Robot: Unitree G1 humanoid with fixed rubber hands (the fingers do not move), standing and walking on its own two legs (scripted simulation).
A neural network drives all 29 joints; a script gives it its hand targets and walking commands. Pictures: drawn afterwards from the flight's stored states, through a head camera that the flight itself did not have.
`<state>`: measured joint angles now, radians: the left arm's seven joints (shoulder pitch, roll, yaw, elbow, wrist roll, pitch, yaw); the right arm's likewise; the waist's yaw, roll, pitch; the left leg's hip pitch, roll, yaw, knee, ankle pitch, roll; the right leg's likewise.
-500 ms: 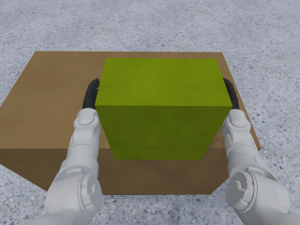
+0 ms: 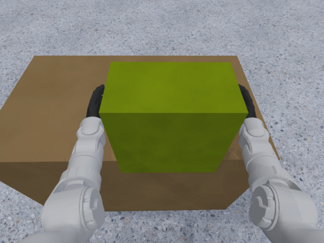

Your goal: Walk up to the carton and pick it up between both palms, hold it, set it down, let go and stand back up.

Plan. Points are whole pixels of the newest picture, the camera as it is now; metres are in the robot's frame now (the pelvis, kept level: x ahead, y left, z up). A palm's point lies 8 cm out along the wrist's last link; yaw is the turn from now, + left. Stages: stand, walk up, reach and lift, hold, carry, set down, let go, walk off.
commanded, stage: set down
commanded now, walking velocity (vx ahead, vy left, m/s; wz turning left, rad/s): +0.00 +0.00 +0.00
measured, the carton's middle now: (169, 124) +0.42 +0.03 +0.03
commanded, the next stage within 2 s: none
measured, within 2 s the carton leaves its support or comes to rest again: neither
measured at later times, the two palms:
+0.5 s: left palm (79, 118) +0.40 +0.27 +0.05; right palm (264, 115) +0.44 -0.22 +0.06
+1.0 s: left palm (67, 93) +0.40 +0.27 +0.14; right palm (274, 92) +0.44 -0.21 +0.14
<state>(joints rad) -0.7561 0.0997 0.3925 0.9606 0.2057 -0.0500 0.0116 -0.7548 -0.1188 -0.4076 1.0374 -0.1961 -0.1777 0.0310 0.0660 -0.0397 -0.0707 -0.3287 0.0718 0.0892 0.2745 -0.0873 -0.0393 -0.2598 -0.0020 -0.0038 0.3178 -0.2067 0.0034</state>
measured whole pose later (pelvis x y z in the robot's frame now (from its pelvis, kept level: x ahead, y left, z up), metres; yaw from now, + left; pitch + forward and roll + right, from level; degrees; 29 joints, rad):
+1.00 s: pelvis -0.03 +0.00 -0.02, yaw +1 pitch +19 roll -1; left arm -0.98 0.42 -0.06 0.99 -0.34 0.16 0.05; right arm -1.03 -0.51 0.14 1.17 0.48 0.03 0.07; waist 0.07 0.00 -0.25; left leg -0.68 0.09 0.05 0.44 -0.09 -0.03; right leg -0.58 0.02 -0.03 0.45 -0.20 0.00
